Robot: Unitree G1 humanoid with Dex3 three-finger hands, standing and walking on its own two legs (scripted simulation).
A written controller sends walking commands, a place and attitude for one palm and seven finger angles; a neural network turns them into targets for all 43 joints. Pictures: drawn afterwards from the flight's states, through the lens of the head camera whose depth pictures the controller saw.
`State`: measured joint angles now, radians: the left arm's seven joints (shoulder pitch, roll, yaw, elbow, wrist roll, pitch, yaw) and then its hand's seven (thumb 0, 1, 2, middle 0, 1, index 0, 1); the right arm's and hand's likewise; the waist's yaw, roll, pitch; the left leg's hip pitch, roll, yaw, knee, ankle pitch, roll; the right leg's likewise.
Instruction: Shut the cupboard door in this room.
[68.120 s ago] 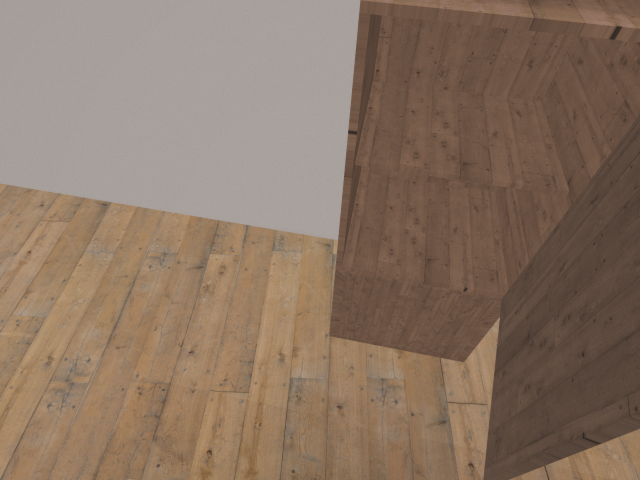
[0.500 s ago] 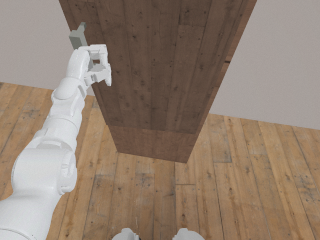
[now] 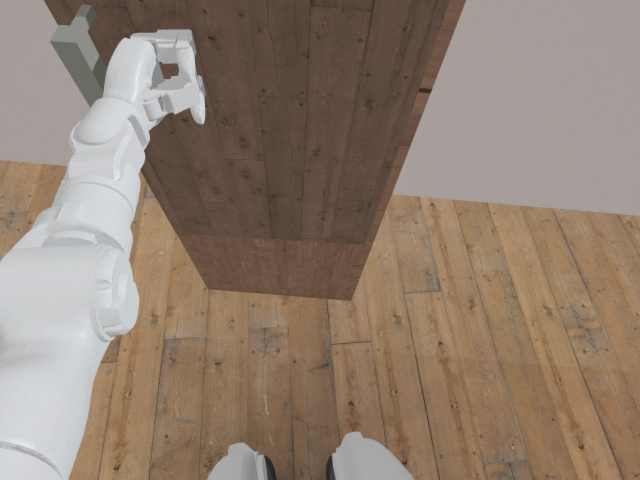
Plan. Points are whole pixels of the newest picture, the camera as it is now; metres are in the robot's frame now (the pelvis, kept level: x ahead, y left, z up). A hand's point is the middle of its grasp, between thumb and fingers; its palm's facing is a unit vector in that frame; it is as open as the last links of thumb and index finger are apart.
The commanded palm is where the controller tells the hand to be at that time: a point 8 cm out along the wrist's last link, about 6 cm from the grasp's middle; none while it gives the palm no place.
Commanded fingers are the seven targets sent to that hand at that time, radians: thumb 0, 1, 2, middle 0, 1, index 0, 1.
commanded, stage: push the door shut along its arc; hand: left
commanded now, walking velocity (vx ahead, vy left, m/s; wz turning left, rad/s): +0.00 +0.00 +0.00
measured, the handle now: (106, 80) +0.58 +0.17 +0.13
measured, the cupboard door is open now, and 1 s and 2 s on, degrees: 2 0 0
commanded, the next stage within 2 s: pull the fist back off the door in 0.28 s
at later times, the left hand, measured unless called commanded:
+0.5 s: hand (199, 80) +0.55 +0.06 +0.14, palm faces -0.14 -0.99 +0.08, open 3.0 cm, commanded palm +0.57 +0.09 +0.13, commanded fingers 0.00 0.90 0.90 -1.30 -1.50 -1.30 -1.50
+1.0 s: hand (228, 87) +0.54 +0.03 +0.14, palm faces +0.04 -1.00 +0.03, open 3.1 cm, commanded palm +0.50 +0.08 +0.13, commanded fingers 0.00 0.90 0.90 -1.30 -1.50 -1.30 -1.50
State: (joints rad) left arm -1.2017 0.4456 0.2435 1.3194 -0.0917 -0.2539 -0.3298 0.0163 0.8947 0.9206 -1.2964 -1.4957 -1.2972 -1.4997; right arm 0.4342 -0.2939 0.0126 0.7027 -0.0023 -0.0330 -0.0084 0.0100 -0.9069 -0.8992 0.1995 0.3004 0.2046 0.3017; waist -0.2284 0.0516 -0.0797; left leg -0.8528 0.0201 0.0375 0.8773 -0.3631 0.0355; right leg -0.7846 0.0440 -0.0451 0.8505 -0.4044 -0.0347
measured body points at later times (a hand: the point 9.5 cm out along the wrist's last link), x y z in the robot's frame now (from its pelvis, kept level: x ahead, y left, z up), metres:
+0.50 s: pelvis -0.01 -0.01 -0.02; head +0.12 +0.01 +0.41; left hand +0.55 +0.11 +0.14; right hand -0.03 -0.28 -0.12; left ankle +0.02 +0.10 -0.69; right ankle -0.01 -0.10 -0.69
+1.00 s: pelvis -0.01 +0.00 +0.00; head +0.10 -0.01 +0.44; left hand +0.53 +0.08 +0.14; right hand -0.10 -0.25 -0.11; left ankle +0.02 +0.10 -0.69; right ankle -0.01 -0.10 -0.69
